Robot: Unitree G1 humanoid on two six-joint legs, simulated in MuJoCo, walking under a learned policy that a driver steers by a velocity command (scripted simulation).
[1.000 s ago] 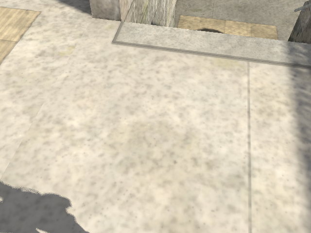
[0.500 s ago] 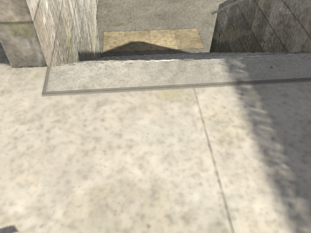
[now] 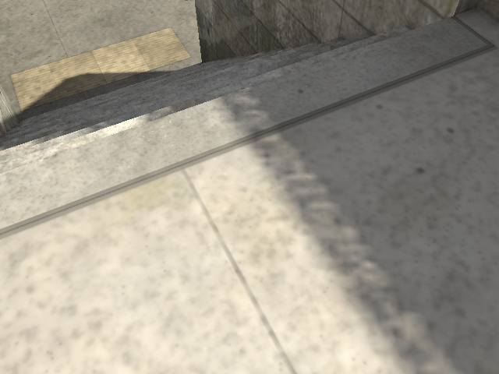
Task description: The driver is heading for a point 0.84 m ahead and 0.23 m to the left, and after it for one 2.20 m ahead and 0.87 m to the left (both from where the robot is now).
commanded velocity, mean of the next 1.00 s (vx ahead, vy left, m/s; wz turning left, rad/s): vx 0.50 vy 0.00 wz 0.11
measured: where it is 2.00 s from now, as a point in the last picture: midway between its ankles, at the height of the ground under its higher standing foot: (176, 197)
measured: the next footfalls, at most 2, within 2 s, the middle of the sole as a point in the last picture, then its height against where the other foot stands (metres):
left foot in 0.44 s outside the picture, level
right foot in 0.96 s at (285, 279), level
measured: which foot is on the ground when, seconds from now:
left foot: up 0.00-0.42, down 0.44-0.96, up 0.98-1.00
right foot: down 0.00-0.46, up 0.48-0.94, down 0.96-1.00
